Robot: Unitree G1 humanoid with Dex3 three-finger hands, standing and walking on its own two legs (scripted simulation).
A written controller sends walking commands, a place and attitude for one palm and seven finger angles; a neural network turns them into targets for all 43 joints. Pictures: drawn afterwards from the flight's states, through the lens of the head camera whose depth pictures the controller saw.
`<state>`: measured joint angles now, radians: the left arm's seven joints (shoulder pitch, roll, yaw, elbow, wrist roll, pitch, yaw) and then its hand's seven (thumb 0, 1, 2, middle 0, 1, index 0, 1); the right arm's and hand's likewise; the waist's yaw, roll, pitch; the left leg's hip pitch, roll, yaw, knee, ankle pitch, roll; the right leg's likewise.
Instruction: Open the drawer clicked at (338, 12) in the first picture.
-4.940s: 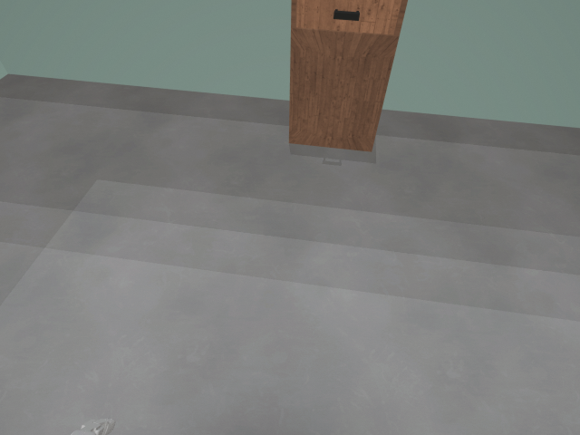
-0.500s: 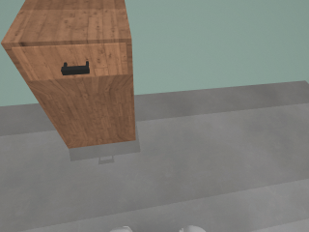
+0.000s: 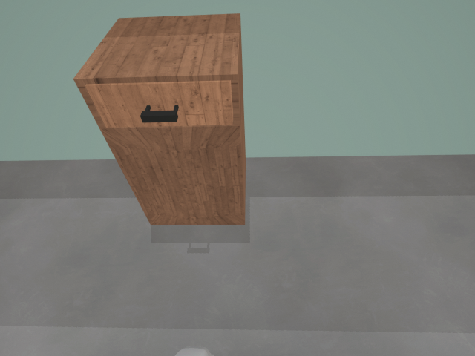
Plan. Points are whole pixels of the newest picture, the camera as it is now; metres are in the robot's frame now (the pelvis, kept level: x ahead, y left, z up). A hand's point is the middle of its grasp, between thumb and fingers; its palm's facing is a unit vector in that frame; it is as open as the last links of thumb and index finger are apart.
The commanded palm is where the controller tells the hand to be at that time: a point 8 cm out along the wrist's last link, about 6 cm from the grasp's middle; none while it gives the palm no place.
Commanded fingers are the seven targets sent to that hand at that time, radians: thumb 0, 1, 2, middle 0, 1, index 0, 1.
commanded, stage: take the last steps up to it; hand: left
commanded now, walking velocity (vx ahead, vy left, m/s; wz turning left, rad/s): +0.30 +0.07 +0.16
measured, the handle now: (160, 112) +0.78 +0.29 -0.06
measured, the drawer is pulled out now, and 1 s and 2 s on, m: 0.00 0.00 0.00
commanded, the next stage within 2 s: come to a stop and stand still in 0.90 s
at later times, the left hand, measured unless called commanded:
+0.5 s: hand out of the picture +0.09 +0.24 -0.17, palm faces +0.10 -0.97 -0.21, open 7.4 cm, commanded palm none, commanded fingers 0.00 0.90 0.90 -0.20 -0.30 -0.20 -0.30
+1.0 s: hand (147, 336) +0.19 +0.21 -0.18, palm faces +0.17 -0.97 -0.15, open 7.3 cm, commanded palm none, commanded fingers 0.00 0.90 0.90 -0.20 -0.30 -0.20 -0.30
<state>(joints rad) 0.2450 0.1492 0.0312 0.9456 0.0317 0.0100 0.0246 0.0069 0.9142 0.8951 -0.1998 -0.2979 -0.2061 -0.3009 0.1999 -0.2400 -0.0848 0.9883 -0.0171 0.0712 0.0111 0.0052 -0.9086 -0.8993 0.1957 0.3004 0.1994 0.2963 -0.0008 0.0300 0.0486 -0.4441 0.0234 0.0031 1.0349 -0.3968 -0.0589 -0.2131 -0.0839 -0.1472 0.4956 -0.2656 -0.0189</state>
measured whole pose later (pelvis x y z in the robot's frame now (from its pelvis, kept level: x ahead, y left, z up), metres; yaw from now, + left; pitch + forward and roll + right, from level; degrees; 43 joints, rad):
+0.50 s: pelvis +0.07 +0.04 +0.00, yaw +4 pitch -1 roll +1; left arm 0.24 0.19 0.05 1.05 0.03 0.01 -0.02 0.01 0.91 0.90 -0.19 -0.30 -0.20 -0.30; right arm 0.36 -0.15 -0.03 1.11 -0.02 -0.04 -0.02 0.00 -0.92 -0.90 0.20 0.30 0.20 0.30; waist 0.00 -0.01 0.05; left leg 0.01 0.01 0.08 0.35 -0.34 0.00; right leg -0.46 -0.10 -0.10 0.78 -0.31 0.03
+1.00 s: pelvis +0.23 +0.05 +0.00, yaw +5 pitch +0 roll -1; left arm 0.34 0.14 0.04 1.11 0.03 -0.04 0.00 0.00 0.92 0.90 -0.20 -0.30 -0.20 -0.30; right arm 0.19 -0.18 -0.05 1.05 -0.02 -0.02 0.01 0.00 -0.92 -0.90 0.19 0.30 0.20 0.30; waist 0.04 0.01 0.03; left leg -0.40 0.09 0.09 0.64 -0.24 -0.02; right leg -0.10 -0.03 -0.17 0.39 -0.28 0.00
